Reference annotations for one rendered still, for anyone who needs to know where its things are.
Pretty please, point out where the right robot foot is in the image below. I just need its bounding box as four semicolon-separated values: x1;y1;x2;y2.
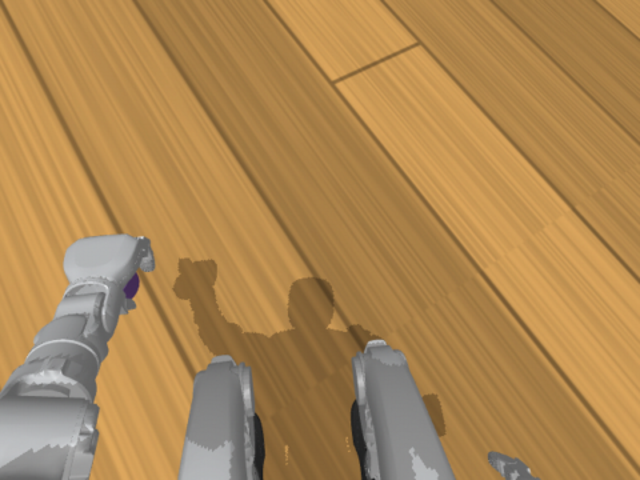
351;400;375;480

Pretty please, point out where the tin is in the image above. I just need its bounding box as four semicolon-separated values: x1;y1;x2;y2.
123;273;139;299

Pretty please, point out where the right robot hand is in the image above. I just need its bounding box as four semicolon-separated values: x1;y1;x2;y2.
488;451;541;480

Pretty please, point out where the left robot hand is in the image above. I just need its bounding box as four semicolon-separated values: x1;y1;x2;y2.
63;234;155;315

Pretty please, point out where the left robot arm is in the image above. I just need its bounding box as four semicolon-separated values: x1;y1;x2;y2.
0;277;123;480

